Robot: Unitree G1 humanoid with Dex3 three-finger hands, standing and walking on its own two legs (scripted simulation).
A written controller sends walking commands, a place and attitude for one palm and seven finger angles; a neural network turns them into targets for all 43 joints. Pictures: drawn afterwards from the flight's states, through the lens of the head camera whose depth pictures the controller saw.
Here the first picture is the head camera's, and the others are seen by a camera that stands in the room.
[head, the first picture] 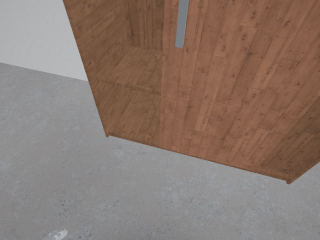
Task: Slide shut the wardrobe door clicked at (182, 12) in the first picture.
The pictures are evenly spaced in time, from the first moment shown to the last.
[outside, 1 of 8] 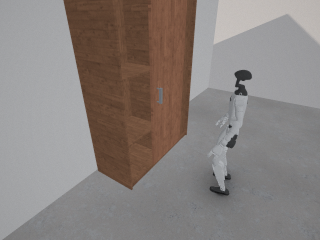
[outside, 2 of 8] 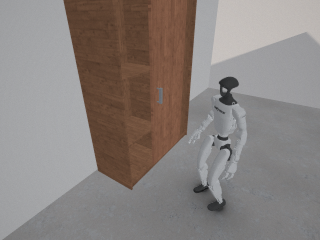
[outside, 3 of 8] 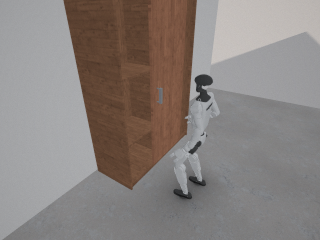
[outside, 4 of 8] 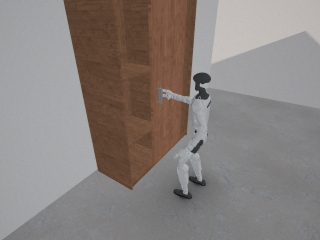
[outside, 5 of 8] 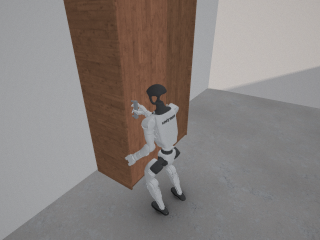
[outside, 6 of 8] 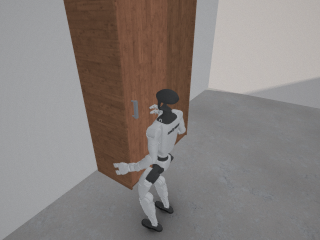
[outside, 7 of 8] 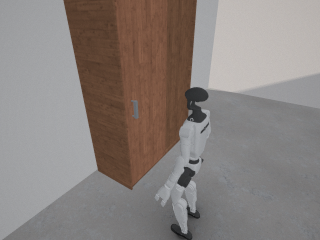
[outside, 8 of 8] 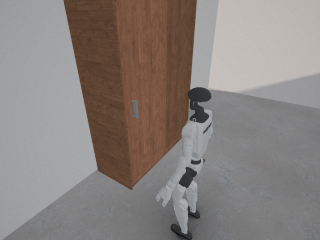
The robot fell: no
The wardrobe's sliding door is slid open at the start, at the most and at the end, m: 0.41 0.41 0.01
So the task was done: yes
